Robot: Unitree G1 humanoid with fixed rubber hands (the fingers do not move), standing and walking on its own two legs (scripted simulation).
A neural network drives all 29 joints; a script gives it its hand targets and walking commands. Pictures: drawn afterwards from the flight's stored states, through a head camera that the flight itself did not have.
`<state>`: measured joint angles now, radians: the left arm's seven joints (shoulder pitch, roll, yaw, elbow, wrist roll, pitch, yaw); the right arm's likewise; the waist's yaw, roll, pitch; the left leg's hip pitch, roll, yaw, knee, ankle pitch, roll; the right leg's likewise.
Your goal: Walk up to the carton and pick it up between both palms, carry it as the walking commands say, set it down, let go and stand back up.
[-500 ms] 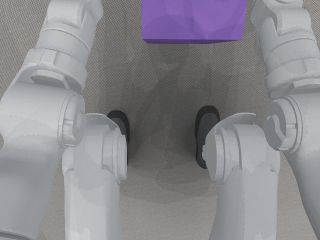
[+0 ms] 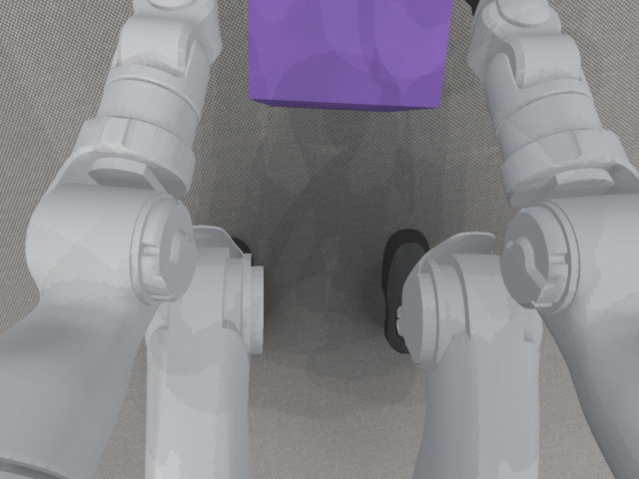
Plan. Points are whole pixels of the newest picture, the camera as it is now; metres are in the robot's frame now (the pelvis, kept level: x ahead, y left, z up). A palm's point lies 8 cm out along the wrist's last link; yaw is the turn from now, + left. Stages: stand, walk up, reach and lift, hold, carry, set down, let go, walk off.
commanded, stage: reach and lift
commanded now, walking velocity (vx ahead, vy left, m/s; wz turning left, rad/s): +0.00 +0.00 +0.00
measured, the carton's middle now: out of the picture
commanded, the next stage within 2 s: none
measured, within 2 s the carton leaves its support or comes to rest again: leaves its support in 0.38 s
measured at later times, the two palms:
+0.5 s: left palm out of the picture +0.54 +0.12 -0.18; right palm out of the picture +0.54 -0.14 -0.18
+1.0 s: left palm out of the picture +0.55 +0.12 -0.13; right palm out of the picture +0.54 -0.13 -0.13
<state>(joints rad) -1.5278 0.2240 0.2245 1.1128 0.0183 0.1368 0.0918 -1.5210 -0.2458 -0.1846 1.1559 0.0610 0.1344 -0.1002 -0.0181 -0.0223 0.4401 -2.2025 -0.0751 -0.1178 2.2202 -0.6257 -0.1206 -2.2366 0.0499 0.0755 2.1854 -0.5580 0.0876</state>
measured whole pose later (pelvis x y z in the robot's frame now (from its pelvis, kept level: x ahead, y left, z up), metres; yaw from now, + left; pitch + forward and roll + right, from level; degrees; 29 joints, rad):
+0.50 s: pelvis +0.00 +0.01 +0.01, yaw +1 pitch +35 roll -1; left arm -1.49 0.19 0.21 1.02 -0.02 0.18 0.15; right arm -1.49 -0.24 -0.21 1.04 0.05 0.20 -0.13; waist -0.02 0.02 0.43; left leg -2.20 -0.11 -0.11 2.20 -0.61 -0.10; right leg -2.20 0.07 0.11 2.16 -0.57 0.12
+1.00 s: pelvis -0.02 +0.00 +0.04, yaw +1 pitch +31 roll +1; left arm -1.52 0.19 0.29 0.88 0.03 0.28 0.18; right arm -1.52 -0.15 -0.28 0.84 -0.04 0.31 -0.23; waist -0.03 0.01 0.52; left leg -2.06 -0.11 -0.11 2.09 -0.58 -0.13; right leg -2.10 0.10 0.12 2.07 -0.52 0.12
